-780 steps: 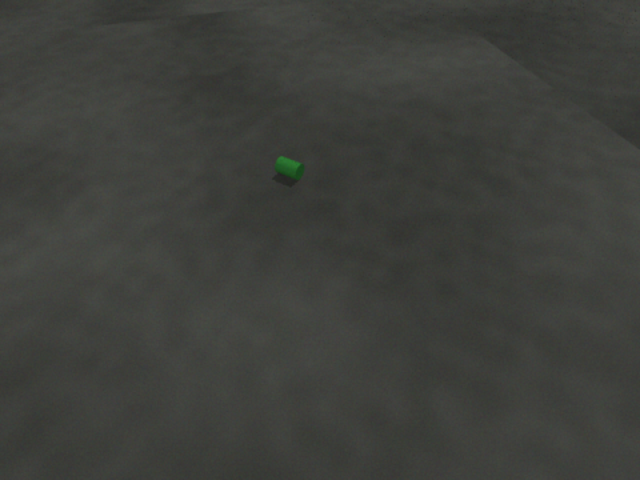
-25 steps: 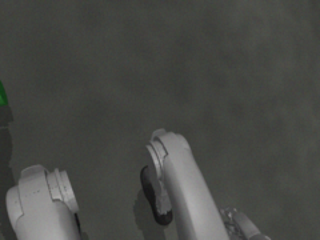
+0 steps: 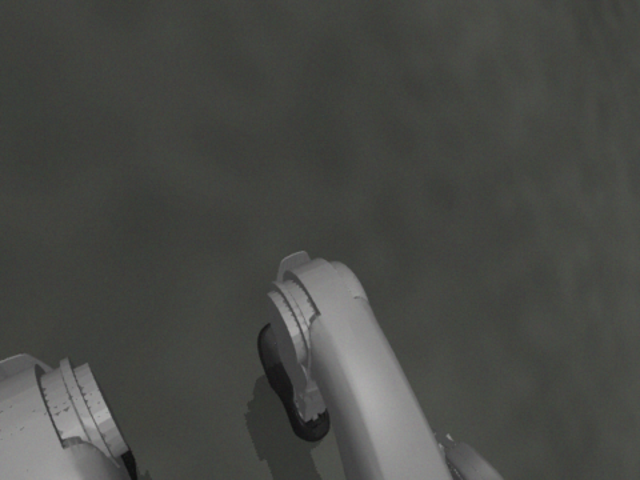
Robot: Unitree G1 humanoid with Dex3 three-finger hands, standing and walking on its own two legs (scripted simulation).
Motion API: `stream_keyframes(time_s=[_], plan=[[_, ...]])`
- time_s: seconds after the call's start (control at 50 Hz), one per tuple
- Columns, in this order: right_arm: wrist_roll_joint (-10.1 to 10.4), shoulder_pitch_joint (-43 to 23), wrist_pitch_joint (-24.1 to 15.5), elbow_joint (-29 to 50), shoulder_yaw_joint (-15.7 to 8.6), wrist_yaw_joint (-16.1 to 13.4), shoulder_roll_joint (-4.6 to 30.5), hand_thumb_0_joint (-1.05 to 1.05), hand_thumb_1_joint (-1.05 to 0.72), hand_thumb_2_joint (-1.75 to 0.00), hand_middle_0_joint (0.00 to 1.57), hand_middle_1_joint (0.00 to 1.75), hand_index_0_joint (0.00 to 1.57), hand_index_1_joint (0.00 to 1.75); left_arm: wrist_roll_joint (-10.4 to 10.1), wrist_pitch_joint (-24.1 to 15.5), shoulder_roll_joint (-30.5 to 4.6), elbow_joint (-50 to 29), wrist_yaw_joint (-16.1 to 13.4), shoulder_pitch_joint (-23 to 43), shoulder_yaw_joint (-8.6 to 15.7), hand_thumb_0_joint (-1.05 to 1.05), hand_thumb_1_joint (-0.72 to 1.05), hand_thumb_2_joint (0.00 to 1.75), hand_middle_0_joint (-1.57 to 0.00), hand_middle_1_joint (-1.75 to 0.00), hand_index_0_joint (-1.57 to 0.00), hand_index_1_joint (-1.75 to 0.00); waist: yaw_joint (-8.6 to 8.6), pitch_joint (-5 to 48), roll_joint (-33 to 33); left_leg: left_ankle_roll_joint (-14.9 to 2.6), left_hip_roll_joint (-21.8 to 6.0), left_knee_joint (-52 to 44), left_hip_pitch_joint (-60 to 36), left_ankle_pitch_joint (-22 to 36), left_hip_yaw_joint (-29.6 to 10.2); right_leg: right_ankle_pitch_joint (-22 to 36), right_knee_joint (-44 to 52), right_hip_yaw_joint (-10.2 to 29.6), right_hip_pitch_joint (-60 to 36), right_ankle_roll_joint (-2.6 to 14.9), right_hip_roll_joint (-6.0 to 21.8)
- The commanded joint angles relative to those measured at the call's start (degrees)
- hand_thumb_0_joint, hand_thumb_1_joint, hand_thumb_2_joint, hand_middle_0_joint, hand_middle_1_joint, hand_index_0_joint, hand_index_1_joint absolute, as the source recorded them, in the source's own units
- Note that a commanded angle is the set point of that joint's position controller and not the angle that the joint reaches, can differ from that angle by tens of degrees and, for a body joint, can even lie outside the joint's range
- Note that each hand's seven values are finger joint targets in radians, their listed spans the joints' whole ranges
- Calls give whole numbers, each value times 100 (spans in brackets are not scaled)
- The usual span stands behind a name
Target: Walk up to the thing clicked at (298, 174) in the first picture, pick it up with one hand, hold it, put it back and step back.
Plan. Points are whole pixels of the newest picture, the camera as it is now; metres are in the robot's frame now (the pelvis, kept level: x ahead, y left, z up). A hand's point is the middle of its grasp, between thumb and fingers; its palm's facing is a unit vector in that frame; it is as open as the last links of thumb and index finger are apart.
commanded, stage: rest palm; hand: left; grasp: from above
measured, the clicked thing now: out of the picture +0.50 +0.34 -0.27
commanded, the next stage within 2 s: close in 0.92 s
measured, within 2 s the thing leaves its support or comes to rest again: neither
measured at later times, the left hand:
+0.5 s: hand out of the picture +0.47 +0.34 -0.24, palm faces -0.47 -0.14 -0.87, open 14.0 cm
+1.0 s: hand out of the picture +0.47 +0.33 -0.24, palm faces -0.45 -0.14 -0.88, open 13.6 cm
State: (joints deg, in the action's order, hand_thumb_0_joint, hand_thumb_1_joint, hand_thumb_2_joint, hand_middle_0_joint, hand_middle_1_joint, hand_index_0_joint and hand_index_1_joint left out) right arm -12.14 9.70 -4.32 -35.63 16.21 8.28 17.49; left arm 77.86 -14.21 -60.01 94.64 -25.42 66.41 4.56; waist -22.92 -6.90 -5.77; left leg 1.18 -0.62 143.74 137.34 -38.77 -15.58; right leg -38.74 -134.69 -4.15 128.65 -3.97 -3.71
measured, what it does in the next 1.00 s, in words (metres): stands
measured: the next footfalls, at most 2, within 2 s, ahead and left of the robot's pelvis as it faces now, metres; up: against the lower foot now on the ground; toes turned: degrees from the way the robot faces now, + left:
none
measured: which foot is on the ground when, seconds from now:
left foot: down 0.00-1.00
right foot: down 0.00-1.00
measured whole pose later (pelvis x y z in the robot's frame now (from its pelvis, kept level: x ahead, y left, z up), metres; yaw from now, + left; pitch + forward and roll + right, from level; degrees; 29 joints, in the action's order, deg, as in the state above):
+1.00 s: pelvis +0.00 +0.00 -0.01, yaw -2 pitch +29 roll -16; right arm -13.8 6.8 -8.1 -34.9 18.0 10.7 19.0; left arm 75.7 -13.6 -61.5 96.9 -29.3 64.3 5.6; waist -23.0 -9.3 -7.5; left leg 1.2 -1.2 145.9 136.6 -40.0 -17.3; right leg -38.6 -135.3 -5.5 127.8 -4.5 -4.2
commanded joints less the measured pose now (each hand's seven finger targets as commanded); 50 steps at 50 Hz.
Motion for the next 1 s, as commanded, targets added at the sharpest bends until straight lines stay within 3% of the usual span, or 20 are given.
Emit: stream_keyframes(time_s=[0.0,0.04,0.12,0.16,0.2,0.22,0.24,0.28,0.48,0.52,0.56,0.58,0.62,0.7,0.74,0.86,0.9,0.92,0.94,0.98], plan=[[-44,1009,-72,-10,-587,-30,1846,0,-90,-90,20,30,20,30,-120,106,-1320,-737,-279,1439,126,0,-54,100,-8,-98,-7,-98,-118,3818,3186,-112,-156,-1394,-3532,1401,738,1657,978,-995,-1735,507,-72],[-52,943,-120,45,-619,2,1881,0,-90,-90,20,30,20,30,-177,138,-1291,-650,-258,1333,154,0,-53,101,-8,-98,-8,-99,-130,3648,3127,-108,-176,-1394,-3494,1311,712,1564,989,-1024,-1627,510,-87],[-56,920,-122,68,-606,38,1879,0,-90,-90,20,30,20,30,-258,148,-1449,-1019,-249,1419,236,0,-53,100,-9,-97,-7,-98,-32,4059,3295,-101,-185,-1372,-3647,1533,719,1738,989,-1010,-1906,511,-89],[-64,888,-138,75,-621,48,1926,0,-90,-90,20,30,20,30,-290,155,-1330,-836,-222,1326,194,0,-53,99,-8,-97,-7,-97,-148,3709,3084,-129,-193,-1272,-3379,1408,727,1673,1019,-1012,-1804,499,-102],[-51,961,-121,14,-624,56,1932,0,-90,-90,20,30,20,30,-292,138,-1509,-900,-212,1263,340,0,-53,101,-8,-98,-7,-99,-134,3816,3058,-144,-198,-1313,-3423,1407,704,1685,1011,-989,-1959,477,-102],[-51,870,-143,59,-605,57,1905,0,-90,-90,20,30,20,30,-316,127,-1326,-861,-190,1303,185,0,-54,100,-8,-98,-7,-98,-155,3742,3033,-153,-201,-1243,-3395,1392,718,1682,1036,-975,-1879,476,-108],[-65,918,-141,-5,-621,54,1933,0,-90,-90,20,30,20,30,-326,113,-1511,-793,-217,1213,349,0,-53,101,-9,-98,-8,-99,-138,3740,2916,-171,-207,-1224,-3297,1332,724,1665,1072,-981,-1963,463,-113],[-76,930,-157,22,-625,61,1967,0,-90,-90,20,30,20,30,-348,63,-1315,-683,-196,1192,261,0,-54,101,-8,-98,-7,-99,-264,3400,2784,-167,-181,-1203,-3120,1195,723,1546,1089,-1005,-1847,475,-98],[-135,824,-137,-5,-593,104,1955,0,-90,-90,20,30,20,30,-264,-171,-1456,-994,-357,1472,201,0,-50,103,-9,-102,-8,-103,-179,3903,3232,-95,-253,-1258,-3699,1519,610,1751,972,-1112,-1963,463,-122],[-167,844,-151,-70,-510,142,1896,0,-90,-91,20,30,20,30,-223,-116,-1284,-495,-383,1120,99,0,-51,102,-8,-103,-8,-103,-269,3546,3014,-137,-231,-1168,-3423,1409,654,1726,974,-1081,-1936,431,-126],[-160,830,-140,-28,-529,124,1960,0,-90,-90,20,30,20,30,-160,-138,-1551,-825,-476,1388,191,0,-51,104,-9,-103,-8,-104,-171,3767,3187,-114,-231,-1242,-3528,1476,660,1793,984,-1087,-2036,462,-121],[-165,816,-157,-16,-519,131,1933,0,-90,-90,20,30,20,30,-159,-102,-1403,-717,-492,1343,101,0,-51,103,-9,-102,-8,-103,-196,3596,3215,-112,-228,-1248,-3479,1469,671,1788,955,-1086,-1949,468,-121],[-160,682,-174,30,-513,129,1959,0,-90,-90,20,30,20,30,-189,-75,-1444,-724,-573,1265,138,0,-50,105,-9,-103,-8,-103,-112,3717,3156,-107,-236,-1245,-3500,1523,667,1818,962,-1113,-1930,470,-144],[-169,741,-239,-23,-488,165,1970,0,-90,-90,20,30,20,30,-189,31,-1262,-252,-591,1154,8,0,-50,103,-8,-103,-8,-104,-272,3264,2944,-138,-225,-1196,-3164,1184,664,1603,937,-1114,-1767,455,-147],[-165,775,-261,21,-474,158,2025,0,-90,-90,20,30,20,30,-211,71,-1490,-356,-606,1204,182,0,-48,105,-10,-104,-9,-105,-230,3394,2882,-149,-216,-1230,-3161,1157,645,1570,970,-1102,-1865,447,-143],[-165,725,-379,60,-456,163,2049,0,-90,-90,20,30,20,30,-304,71,-1523,-693,-642,1355,170,0,-48,99,-8,-104,-9,-103,-211,3639,3029,-115,-243,-1266,-3344,1153,611,1578,947,-1129,-1966,444,-155],[-146,724,-390,17,-463,167,2052,0,-90,-90,20,30,20,30,-324,108,-1502,-255,-614,1077,181,0,-47,102,-11,-103,-10,-103,-239,3440,2952,-114,-250,-1267,-3230,1065,593,1472,933,-1124,-1876,451,-153],[-169,724,-381,46,-442,166,2056,0,-90,-90,20,30,20,30,-323,54,-1577,-694,-625,1408,191,0,-45,104,-11,-105,-11,-105,-218,3607,3091,-90,-244,-1306,-3296,1123,571,1521,918,-1155,-1890,453,-147],[-161,657,-364,43,-444,158,2046,0,-91,-91,20,30,20,30,-294,114,-1519,-217,-619,1107,171,0,-47,105,-11,-105,-10,-105,-202,3468,3062,-95,-251,-1310,-3257,1011,573,1439,934,-1128,-1850,472,-140],[-174,628,-383,54,-437,168,2008,0,-91,-91,20,30,20,30,-322,63,-1336,-657,-571,1460,5,0,-46,104,-12,-105,-11,-105,-234,3455,3137,-81,-246,-1291,-3293,1001,576,1445,927,-1137,-1746,466,-136]])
